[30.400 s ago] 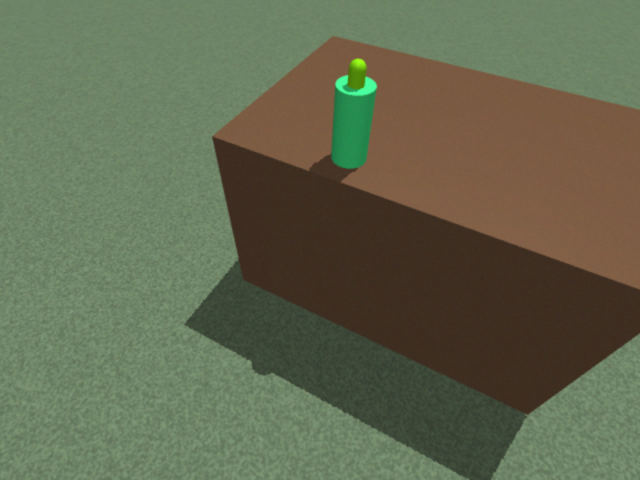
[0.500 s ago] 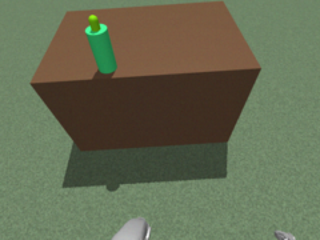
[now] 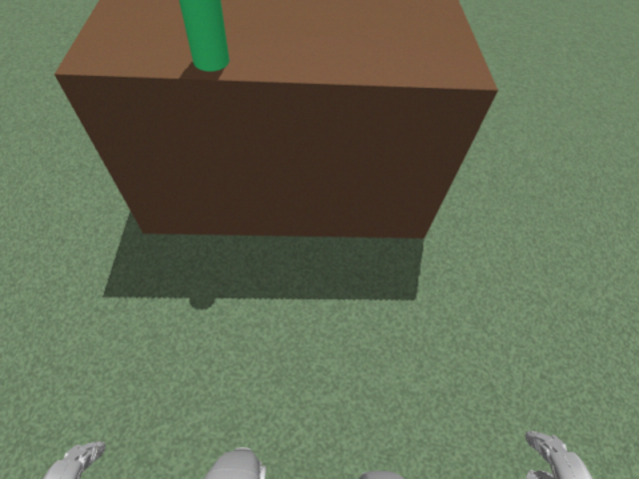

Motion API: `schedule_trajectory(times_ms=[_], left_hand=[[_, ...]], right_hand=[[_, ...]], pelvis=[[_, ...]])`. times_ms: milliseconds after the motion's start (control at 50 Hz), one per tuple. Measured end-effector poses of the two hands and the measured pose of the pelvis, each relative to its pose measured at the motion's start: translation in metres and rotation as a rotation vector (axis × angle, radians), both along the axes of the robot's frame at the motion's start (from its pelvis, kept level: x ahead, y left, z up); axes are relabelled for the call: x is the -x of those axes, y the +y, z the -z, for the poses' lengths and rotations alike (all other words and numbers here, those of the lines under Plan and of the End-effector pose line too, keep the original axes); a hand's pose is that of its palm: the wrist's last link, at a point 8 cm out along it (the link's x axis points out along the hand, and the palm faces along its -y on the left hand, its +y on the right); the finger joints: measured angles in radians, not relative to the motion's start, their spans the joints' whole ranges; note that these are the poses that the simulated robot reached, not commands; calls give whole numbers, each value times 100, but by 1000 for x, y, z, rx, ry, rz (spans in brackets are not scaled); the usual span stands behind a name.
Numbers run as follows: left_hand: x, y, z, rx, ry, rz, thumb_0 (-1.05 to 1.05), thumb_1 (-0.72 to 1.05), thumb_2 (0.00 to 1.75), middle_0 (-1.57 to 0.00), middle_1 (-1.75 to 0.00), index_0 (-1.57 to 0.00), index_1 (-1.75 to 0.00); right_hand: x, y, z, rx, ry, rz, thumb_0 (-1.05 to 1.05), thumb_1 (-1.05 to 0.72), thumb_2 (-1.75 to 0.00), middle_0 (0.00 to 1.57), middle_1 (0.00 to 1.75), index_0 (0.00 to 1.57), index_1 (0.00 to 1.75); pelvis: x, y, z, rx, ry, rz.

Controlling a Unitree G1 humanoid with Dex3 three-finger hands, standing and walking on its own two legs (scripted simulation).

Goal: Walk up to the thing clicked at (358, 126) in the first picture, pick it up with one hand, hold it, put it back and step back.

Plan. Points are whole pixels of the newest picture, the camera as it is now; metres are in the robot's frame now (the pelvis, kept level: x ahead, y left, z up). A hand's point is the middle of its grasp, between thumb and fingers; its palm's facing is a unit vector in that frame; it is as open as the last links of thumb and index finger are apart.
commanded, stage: step back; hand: left
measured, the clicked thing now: (201, 9) +1.00 +0.31 +0.01
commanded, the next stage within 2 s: stand in 1.52 s
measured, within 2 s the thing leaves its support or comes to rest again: neither
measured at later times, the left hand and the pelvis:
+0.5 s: hand out of the picture -0.04 +0.28 -0.13, palm faces +0.07 -0.90 -0.43, open 7.4 cm; pelvis -0.08 -0.01 +0.01, yaw +3 degrees
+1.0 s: hand out of the picture +0.00 +0.31 -0.15, palm faces +0.10 -0.92 -0.37, open 7.4 cm; pelvis -0.05 +0.03 +0.00, yaw +5 degrees
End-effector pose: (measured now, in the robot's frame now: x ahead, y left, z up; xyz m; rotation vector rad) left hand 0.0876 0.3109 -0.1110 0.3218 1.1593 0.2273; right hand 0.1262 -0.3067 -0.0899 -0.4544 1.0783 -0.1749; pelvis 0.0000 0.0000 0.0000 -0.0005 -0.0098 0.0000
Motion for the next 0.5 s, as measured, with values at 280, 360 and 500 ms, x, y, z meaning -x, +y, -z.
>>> schedule_trajectory(times_ms=[280,360,500], left_hand=[[116,-11,-27,-100,53,-52,1,90,90,-20,-30,-21,-30],[129,5,-24,-110,18,-81,1,90,90,-20,-30,-21,-30],[141,8,-20,-67,44,-86,1,91,90,-20,-30,-21,-30]], right_hand=[[81,-21,31,-86,73,36,1,-91,-90,21,30,20,30],[104,-9,38,-88,138,3,1,-91,-90,21,30,20,30],[131,7,26,-123,122,27,1,-91,-90,21,30,20,30]], pelvis=[[61,-20,-2,-15,-13,-29],[75,-14,3,-12,-15,-77],[81,-9,-6,-26,-31,-59]])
